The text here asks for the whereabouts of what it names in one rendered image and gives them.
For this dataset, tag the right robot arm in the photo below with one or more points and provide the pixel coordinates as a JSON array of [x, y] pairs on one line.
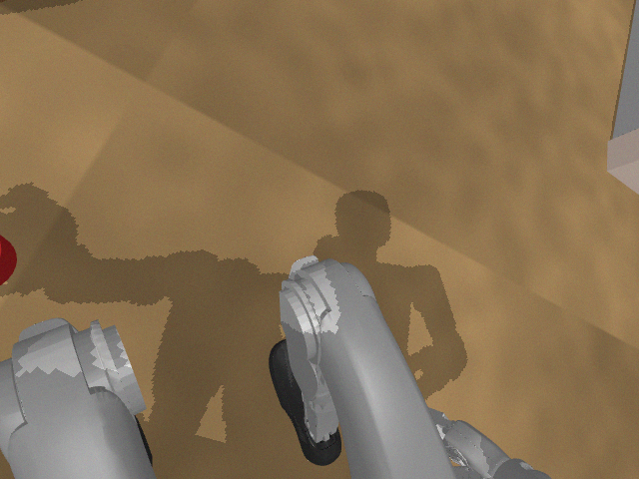
[[518, 469]]

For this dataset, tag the right robot foot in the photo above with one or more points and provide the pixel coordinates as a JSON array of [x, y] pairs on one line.
[[290, 397]]

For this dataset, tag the right robot hand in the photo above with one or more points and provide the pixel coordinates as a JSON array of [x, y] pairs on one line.
[[477, 455]]

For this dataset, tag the left robot foot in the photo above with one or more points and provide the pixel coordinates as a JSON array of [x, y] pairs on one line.
[[145, 441]]

